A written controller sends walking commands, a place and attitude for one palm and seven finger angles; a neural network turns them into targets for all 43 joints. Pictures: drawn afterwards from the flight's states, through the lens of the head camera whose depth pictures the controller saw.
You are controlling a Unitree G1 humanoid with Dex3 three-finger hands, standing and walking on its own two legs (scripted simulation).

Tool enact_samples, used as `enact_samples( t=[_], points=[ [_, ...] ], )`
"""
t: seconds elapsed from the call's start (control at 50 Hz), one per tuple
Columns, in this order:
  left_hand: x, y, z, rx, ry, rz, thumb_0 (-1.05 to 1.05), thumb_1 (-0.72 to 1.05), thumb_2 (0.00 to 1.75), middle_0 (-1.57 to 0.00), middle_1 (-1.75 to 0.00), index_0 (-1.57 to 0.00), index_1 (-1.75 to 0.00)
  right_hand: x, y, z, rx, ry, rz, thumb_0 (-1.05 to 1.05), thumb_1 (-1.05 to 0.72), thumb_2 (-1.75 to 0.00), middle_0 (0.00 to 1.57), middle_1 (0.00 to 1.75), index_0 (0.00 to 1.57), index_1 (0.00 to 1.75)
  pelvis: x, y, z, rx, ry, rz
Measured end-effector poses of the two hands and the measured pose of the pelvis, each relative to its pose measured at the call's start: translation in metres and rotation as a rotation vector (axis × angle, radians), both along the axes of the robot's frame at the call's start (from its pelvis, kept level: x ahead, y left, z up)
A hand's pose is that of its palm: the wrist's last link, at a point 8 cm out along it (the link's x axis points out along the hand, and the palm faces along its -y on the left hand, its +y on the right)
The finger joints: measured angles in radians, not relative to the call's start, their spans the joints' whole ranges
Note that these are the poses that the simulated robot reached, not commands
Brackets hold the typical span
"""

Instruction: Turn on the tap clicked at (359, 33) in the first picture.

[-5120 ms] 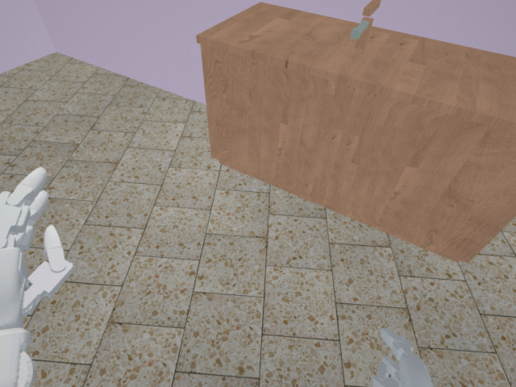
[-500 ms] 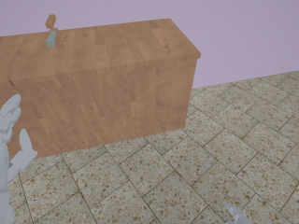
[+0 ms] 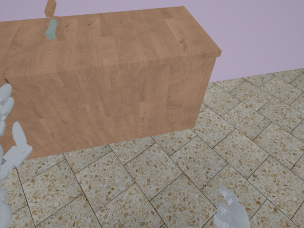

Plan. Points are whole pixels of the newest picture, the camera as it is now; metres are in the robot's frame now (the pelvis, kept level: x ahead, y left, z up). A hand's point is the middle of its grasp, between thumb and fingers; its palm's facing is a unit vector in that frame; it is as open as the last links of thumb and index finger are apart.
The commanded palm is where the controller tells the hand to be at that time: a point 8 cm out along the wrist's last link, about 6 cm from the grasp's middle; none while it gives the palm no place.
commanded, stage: take the last steps up to it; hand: left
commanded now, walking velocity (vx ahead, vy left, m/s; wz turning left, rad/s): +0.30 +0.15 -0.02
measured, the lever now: (50, 34) +0.80 +0.47 +0.09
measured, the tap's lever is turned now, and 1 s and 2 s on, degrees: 0 0 0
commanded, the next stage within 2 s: come to a stop and stand still in 1.46 s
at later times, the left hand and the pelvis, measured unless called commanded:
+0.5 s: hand (29, 94) +0.35 +0.30 +0.18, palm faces +0.38 -0.82 -0.43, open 7.4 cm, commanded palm +0.29 +0.34 +0.19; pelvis +0.12 +0.06 -0.01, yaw -2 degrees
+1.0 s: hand (36, 69) +0.45 +0.33 +0.18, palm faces +0.36 -0.84 -0.41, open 7.4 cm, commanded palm +0.40 +0.38 +0.19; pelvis +0.23 +0.10 +0.00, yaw -2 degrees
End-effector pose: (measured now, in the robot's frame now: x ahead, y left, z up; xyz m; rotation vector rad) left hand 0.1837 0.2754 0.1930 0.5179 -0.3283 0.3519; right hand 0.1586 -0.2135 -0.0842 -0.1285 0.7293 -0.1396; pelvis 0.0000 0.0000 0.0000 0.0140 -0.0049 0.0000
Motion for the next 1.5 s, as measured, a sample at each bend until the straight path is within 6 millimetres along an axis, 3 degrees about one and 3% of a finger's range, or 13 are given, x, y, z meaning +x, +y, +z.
enact_samples(
  t=[0.08, 0.16, 0.36, 0.44, 0.58, 0.66, 0.76, 0.9, 1.0, 1.14, 1.3, 1.4, 1.5],
  points=[
    [0.009, -0.012, 0.008, 0.07, 0.002, -0.022, 0.01, 0.89, 0.9, -0.21, -0.3, -0.2, -0.3, 0.013, 0.009, -0.015, 0.039, 0.015, 0.031, 0.01, -0.9, -0.9, 0.2, 0.3, 0.2, 0.3, 0.019, -0.003, -0.006, 0.002, 0.006, 0.009],
    [0.023, -0.004, 0.006, 0.056, 0.019, 0.009, 0.01, 0.89, 0.9, -0.21, -0.3, -0.21, -0.3, 0.024, 0.005, -0.029, 0.032, 0.107, 0.051, 0.01, -0.9, -0.9, 0.2, 0.3, 0.2, 0.3, 0.037, 0.002, -0.004, 0.002, 0.003, 0.013],
    [0.079, 0.033, -0.001, 0.01, 0.042, 0.006, 0.01, 0.89, 0.9, -0.21, -0.3, -0.21, -0.3, 0.069, -0.002, -0.002, -0.107, 0.123, 0.004, 0.01, -0.9, -0.9, 0.2, 0.3, 0.2, 0.3, 0.089, 0.038, 0.005, 0.023, 0.008, 0.003],
    [0.109, 0.05, 0.0, 0.045, -0.052, -0.055, 0.01, 0.89, 0.9, -0.21, -0.3, -0.21, -0.3, 0.098, 0.01, 0.002, -0.133, 0.035, -0.059, 0.01, -0.9, -0.9, 0.2, 0.3, 0.19, 0.3, 0.108, 0.058, -0.009, 0.021, -0.011, -0.024],
    [0.148, 0.059, 0.011, 0.036, -0.045, -0.074, 0.01, 0.89, 0.9, -0.21, -0.3, -0.21, -0.3, 0.127, 0.054, 0.007, -0.014, -0.022, -0.06, 0.01, -0.9, -0.9, 0.2, 0.3, 0.19, 0.3, 0.132, 0.067, 0.0, 0.001, 0.017, -0.048],
    [0.156, 0.051, 0.014, 0.072, -0.003, -0.075, 0.01, 0.89, 0.9, -0.21, -0.3, -0.21, -0.3, 0.135, 0.067, -0.006, 0.037, -0.001, -0.038, 0.01, -0.9, -0.9, 0.2, 0.3, 0.2, 0.3, 0.15, 0.066, -0.001, 0.002, 0.017, -0.046],
    [0.168, 0.057, 0.004, 0.049, 0.031, -0.015, 0.01, 0.89, 0.9, -0.21, -0.3, -0.21, -0.3, 0.145, 0.063, -0.028, 0.034, 0.098, -0.003, 0.01, -0.9, -0.9, 0.2, 0.3, 0.2, 0.3, 0.171, 0.066, -0.005, -0.002, -0.002, -0.034],
    [0.2, 0.074, -0.004, -0.02, 0.062, 0.006, 0.01, 0.89, 0.9, -0.21, -0.3, -0.21, -0.3, 0.165, 0.049, -0.009, -0.06, 0.159, -0.018, 0.01, -0.9, -0.9, 0.2, 0.3, 0.2, 0.3, 0.2, 0.08, 0.009, 0.013, 0.007, -0.021],
    [0.226, 0.091, -0.001, -0.009, 0.006, -0.054, 0.01, 0.89, 0.9, -0.21, -0.3, -0.21, -0.3, 0.194, 0.051, 0.007, -0.146, 0.099, -0.053, 0.01, -0.9, -0.9, 0.2, 0.3, 0.2, 0.3, 0.226, 0.103, 0.003, 0.0, -0.005, -0.035],
    [0.272, 0.123, 0.002, 0.011, -0.06, -0.067, 0.01, 0.89, 0.9, -0.21, -0.3, -0.21, -0.3, 0.238, 0.09, 0.014, -0.099, 0.012, -0.086, 0.01, -0.9, -0.9, 0.2, 0.3, 0.19, 0.3, 0.25, 0.122, -0.001, -0.014, -0.003, -0.052],
    [0.286, 0.108, 0.008, 0.024, 0.012, -0.087, 0.01, 0.89, 0.9, -0.21, -0.3, -0.2, -0.3, 0.263, 0.128, 0.003, 0.02, 0.013, -0.025, 0.01, -0.9, -0.9, 0.2, 0.3, 0.2, 0.3, 0.278, 0.121, 0.004, -0.023, 0.012, -0.066],
    [0.301, 0.108, -0.003, 0.02, 0.04, -0.025, 0.01, 0.89, 0.9, -0.21, -0.3, -0.21, -0.3, 0.275, 0.12, -0.019, 0.026, 0.077, -0.003, 0.01, -0.9, -0.9, 0.2, 0.3, 0.2, 0.3, 0.295, 0.115, -0.004, -0.021, -0.001, -0.06],
    [0.322, 0.113, -0.011, -0.056, 0.061, -0.009, 0.01, 0.89, 0.9, -0.21, -0.3, -0.21, -0.3, 0.283, 0.102, -0.009, -0.04, 0.132, -0.016, 0.01, -0.9, -0.9, 0.2, 0.3, 0.2, 0.3, 0.31, 0.12, 0.005, -0.006, 0.001, -0.053]
  ],
)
